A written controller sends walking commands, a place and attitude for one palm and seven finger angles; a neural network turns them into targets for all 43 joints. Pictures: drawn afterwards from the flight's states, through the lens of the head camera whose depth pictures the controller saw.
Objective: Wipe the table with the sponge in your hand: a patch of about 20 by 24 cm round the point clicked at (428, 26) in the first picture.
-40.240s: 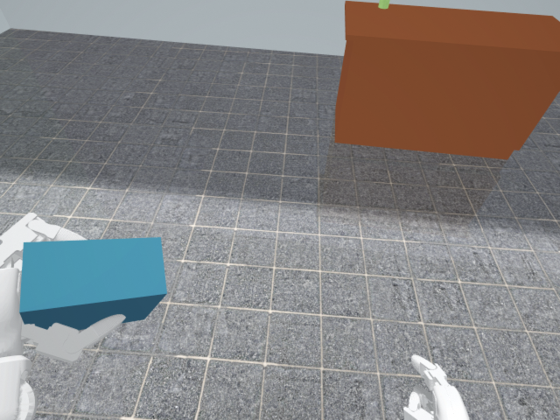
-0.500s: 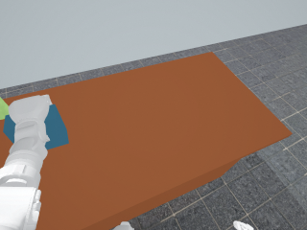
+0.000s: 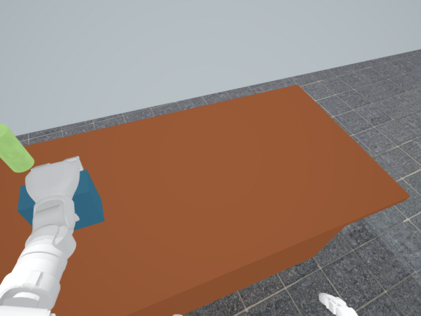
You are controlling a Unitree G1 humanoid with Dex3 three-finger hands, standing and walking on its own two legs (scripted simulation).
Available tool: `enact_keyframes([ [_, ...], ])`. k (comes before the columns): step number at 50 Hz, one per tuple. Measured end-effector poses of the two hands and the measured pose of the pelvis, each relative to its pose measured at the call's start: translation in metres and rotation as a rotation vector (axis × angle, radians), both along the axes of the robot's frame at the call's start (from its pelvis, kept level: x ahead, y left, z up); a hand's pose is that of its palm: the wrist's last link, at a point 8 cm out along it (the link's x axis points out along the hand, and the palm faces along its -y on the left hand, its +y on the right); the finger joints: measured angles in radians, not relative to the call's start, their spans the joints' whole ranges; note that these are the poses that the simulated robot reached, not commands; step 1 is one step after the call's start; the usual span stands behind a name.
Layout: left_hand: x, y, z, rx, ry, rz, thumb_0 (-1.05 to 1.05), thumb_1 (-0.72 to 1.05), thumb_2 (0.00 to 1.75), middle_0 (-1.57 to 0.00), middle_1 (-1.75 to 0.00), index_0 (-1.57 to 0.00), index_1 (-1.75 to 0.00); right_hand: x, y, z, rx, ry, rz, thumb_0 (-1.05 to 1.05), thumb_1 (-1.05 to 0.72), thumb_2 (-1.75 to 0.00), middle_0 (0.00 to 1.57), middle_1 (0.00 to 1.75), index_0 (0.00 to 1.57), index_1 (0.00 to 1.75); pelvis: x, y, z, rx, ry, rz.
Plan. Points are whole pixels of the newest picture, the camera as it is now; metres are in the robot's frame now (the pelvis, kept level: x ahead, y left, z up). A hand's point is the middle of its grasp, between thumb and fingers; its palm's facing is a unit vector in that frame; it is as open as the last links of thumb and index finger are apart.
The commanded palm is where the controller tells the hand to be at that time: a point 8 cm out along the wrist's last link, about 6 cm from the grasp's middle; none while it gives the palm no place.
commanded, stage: wipe back along the first lane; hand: left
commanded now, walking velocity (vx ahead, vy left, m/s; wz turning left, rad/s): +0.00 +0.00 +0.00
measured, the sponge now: (68, 209) +0.33 +0.34 -0.04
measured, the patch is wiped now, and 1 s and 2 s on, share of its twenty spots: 1.00 1.00 1.00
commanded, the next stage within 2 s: lift the sponge slowly off the table in 1.16 s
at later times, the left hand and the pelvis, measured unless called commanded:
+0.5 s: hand (67, 218) +0.29 +0.30 +0.00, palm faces -0.03 -0.03 -1.00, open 10.4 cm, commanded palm +0.25 +0.28 +0.03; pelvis +0.00 +0.00 +0.00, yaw +1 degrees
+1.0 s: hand (66, 240) +0.25 +0.29 +0.00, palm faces -0.03 -0.05 -1.00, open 10.4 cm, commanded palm +0.20 +0.26 +0.03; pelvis +0.01 -0.01 +0.01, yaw +0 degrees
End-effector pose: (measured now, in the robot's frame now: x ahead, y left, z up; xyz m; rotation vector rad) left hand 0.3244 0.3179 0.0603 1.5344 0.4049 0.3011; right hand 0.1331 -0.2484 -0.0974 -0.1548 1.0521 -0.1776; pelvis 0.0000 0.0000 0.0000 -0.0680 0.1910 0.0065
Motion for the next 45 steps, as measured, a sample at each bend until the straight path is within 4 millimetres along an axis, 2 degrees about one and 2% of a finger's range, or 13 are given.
enact_keyframes([
  [9,-0.019,-0.007,0.000,-0.002,-0.018,0.011,-0.01,-0.49,1.07,-0.63,-1.39,-0.64,-1.39,0.018,0.007,0.005,0.009,-0.054,0.038,0.01,-0.91,-0.90,0.20,0.30,0.20,0.30,-0.002,-0.001,0.000,0.004,-0.020,0.008],
  [22,-0.044,-0.020,-0.001,-0.004,-0.029,0.009,-0.01,-0.48,1.07,-0.62,-1.39,-0.64,-1.39,0.033,0.015,0.009,0.037,-0.107,0.067,0.01,-0.91,-0.90,0.20,0.30,0.20,0.30,0.000,-0.002,0.002,0.011,-0.048,0.010],
  [45,-0.087,-0.034,0.000,-0.033,-0.031,0.025,0.00,-0.48,1.07,-0.62,-1.39,-0.63,-1.39,0.062,0.014,0.023,0.038,-0.198,0.101,0.01,-0.91,-0.90,0.20,0.30,0.20,0.30,0.004,-0.009,0.007,0.025,-0.089,0.006],
])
